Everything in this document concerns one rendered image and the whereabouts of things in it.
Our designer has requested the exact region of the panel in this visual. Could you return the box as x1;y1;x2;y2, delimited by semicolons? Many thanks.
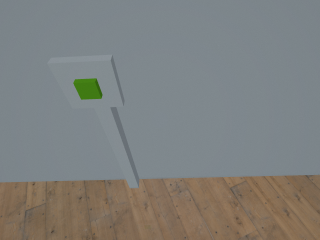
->
47;54;140;189

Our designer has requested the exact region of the button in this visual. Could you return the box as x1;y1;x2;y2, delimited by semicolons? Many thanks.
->
73;78;103;100

